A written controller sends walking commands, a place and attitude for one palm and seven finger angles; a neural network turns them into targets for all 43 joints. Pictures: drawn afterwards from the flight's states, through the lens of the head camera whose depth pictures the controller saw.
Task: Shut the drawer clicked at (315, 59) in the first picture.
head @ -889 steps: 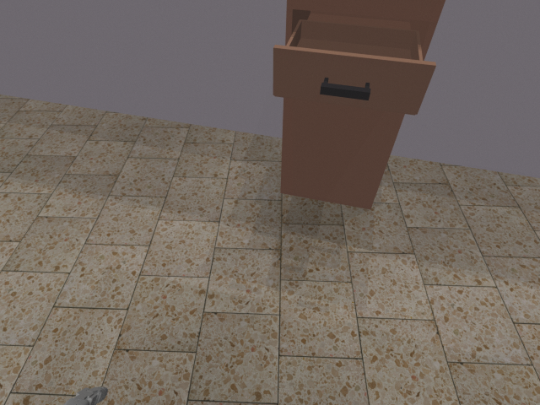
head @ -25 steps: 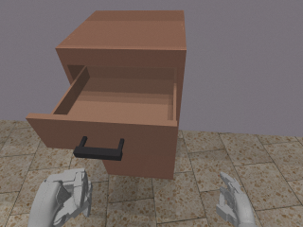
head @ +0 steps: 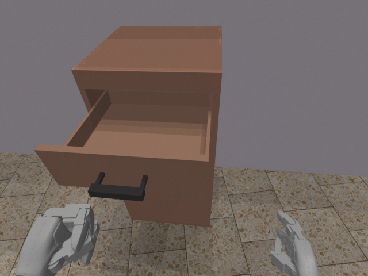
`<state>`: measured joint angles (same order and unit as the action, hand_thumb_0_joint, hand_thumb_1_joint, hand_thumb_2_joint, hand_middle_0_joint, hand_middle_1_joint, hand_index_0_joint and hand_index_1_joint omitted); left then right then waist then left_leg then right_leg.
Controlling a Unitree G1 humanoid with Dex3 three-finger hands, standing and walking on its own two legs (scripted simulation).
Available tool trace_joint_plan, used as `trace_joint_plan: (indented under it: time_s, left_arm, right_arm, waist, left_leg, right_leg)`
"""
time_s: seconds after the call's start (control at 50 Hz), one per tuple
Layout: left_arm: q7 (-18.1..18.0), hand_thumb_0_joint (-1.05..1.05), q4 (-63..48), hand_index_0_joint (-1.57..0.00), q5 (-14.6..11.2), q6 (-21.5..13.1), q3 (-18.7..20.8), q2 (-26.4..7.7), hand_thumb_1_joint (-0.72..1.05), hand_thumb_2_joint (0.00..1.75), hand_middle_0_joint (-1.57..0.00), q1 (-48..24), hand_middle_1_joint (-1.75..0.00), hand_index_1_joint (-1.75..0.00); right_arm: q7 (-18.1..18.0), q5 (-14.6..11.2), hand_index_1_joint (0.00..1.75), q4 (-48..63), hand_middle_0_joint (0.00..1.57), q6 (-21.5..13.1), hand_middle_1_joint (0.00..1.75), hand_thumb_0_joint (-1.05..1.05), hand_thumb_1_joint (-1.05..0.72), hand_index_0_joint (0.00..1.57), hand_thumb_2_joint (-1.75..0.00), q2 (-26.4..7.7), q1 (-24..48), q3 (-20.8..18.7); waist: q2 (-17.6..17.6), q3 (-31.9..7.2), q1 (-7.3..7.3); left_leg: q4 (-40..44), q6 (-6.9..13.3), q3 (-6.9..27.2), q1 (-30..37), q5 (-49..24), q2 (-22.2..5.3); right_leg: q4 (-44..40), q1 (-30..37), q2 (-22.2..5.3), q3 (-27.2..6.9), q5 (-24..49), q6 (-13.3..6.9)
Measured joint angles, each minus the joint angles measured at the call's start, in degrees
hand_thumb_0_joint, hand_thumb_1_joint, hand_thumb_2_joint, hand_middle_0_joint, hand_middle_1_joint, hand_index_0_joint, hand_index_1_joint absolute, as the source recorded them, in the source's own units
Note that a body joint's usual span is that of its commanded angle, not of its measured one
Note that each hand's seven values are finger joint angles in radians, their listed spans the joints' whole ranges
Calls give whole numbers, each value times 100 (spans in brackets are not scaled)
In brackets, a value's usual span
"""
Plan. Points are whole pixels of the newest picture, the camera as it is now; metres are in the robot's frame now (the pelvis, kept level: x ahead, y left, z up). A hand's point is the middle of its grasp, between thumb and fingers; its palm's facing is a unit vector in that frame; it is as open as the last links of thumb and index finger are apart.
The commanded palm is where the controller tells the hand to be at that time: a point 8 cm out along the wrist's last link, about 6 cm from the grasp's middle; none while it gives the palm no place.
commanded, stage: raise the hand and make a fist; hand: left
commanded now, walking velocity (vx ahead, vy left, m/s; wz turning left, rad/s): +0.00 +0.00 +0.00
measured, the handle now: (119, 184) +0.31 +0.19 +0.05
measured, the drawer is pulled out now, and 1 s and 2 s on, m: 0.28 0.28 0.27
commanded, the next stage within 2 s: bring the fist close to the handle in 0.06 s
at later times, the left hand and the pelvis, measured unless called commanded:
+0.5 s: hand (100, 238) +0.15 +0.16 +0.11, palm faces +0.00 -1.00 -0.06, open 3.3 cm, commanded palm +0.12 +0.22 +0.11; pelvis -0.01 +0.01 +0.00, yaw +0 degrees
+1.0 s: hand (116, 226) +0.20 +0.16 +0.06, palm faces -0.01 -1.00 -0.05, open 3.3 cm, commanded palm +0.17 +0.23 +0.06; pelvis +0.00 +0.01 -0.02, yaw -1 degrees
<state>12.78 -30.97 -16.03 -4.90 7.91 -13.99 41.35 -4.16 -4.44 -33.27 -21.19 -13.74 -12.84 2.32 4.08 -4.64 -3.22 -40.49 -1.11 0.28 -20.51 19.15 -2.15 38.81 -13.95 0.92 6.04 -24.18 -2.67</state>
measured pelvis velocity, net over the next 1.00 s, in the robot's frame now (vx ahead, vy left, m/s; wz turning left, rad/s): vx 0.00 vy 0.01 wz -0.01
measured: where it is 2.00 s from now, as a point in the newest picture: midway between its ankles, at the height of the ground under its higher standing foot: outside the picture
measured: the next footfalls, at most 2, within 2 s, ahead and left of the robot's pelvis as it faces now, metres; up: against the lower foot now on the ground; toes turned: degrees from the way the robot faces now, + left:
none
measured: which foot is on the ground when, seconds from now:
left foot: down 0.00-1.00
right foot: down 0.00-1.00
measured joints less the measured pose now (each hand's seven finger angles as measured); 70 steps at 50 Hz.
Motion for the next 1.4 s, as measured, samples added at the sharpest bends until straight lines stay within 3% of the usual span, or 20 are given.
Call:
trace_joint_plan:
  time_s: [0.28,0.44,0.64,1.18,1.4]
  left_arm:
    - [126,2,368,-141,-67,-131,36,86,90,90,-141,-205,-160,-160]
    - [-33,2,686,-141,132,-276,-251,237,90,90,-141,-478,-160,-160]
    - [-315,2,1019,-141,337,-422,-545,354,90,90,-141,-888,-160,-160]
    - [-415,2,2237,-140,357,-1316,-417,375,90,90,-140,-1483,-160,-160]
    - [-459,2,2163,-140,302,-1293,-339,352,90,90,-140,-1451,-160,-160]
  right_arm:
    - [-22,17,30,-185,20,-135,30,1,-90,20,-90,24,8,34]
    - [50,103,30,-130,20,-79,30,1,-90,20,-90,8,27,10]
    - [116,192,30,-31,20,253,30,1,-90,20,-90,9,-44,-21]
    - [177,276,30,113,20,890,30,1,-90,20,-90,-28,-6,-146]
    - [211,252,30,180,20,1134,30,1,-90,20,-90,62,-54,-145]
  waist:
    - [36,57,-16]
    - [-30,126,46]
    - [-64,156,192]
    - [-147,12,388]
    - [-140,-89,418]
  left_leg:
    - [45,22,1,-11,-68,9]
    - [-80,61,-16,-238,-65,62]
    - [-308,100,-54,-586,8,111]
    - [-1063,85,-65,-1618,360,60]
    - [-1120,73,-99,-1684,422,26]
  right_leg:
    - [-58,-4,-6,0,77,20]
    - [138,-259,-69,-12,35,52]
    - [441,-641,-136,-48,-75,87]
    - [1193,-1672,-118,-76,-424,71]
    - [1252,-1759,-89,-117,-466,62]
